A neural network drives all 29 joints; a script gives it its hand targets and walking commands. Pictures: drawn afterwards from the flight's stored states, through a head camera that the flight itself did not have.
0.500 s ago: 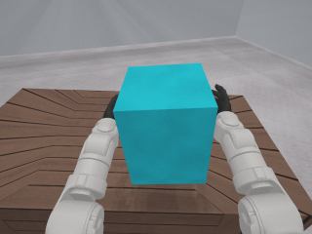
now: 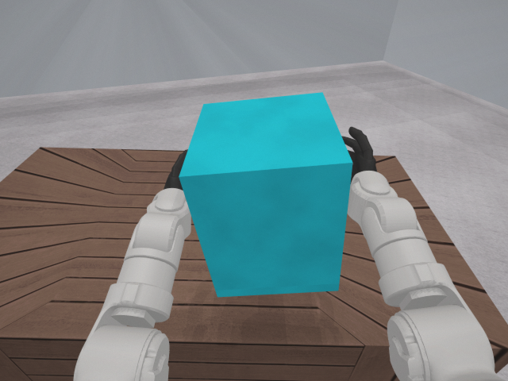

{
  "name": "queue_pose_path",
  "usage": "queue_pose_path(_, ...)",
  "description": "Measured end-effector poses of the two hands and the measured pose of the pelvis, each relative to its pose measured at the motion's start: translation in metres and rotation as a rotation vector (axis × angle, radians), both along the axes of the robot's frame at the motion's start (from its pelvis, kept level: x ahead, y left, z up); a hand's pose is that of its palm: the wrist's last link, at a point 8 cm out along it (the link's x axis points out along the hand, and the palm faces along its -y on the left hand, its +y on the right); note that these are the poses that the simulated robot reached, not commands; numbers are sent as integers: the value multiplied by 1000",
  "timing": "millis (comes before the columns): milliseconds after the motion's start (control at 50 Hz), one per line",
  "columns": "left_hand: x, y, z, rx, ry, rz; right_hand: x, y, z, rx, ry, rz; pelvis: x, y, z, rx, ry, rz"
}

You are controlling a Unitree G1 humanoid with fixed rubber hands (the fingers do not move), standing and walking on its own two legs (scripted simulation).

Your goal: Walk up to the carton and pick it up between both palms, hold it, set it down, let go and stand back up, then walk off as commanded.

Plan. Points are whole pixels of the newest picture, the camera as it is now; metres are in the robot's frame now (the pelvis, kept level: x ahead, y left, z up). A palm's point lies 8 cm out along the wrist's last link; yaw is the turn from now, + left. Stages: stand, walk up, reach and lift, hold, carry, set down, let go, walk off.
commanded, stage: hold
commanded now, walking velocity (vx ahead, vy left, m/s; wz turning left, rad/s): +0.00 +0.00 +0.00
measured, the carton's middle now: (269, 195) +0.40 -0.01 +0.16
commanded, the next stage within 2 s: none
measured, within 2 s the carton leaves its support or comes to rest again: neither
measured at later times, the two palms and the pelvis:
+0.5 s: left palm (174, 192) +0.37 +0.13 +0.19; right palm (365, 174) +0.38 -0.15 +0.22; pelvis -0.01 +0.00 +0.00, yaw +0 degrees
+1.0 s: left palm (172, 191) +0.37 +0.14 +0.19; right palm (365, 172) +0.37 -0.15 +0.22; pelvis -0.01 +0.00 +0.00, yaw +0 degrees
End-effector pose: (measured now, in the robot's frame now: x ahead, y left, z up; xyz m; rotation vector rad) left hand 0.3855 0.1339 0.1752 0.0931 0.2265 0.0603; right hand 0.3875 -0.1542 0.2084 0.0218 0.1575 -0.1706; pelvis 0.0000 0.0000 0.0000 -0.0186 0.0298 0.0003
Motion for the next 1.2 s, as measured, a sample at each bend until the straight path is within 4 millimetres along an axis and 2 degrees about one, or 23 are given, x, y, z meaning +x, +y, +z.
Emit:
queue_pose_path(340, -9, 1, 13, -8, -14, 7, -8, 1, 12, 7, -15, 4, -4, 0, 0, 1, -6, 0)
queue_pose_path(720, -16, 2, 16, -27, -14, 19, -14, 1, 16, 13, -16, 10, -8, -1, 0, 1, -11, 0)
queue_pose_path(1200, -16, 2, 17, -27, -15, 20, -13, 2, 17, 14, -17, 13, -8, -1, 0, 1, -11, 0)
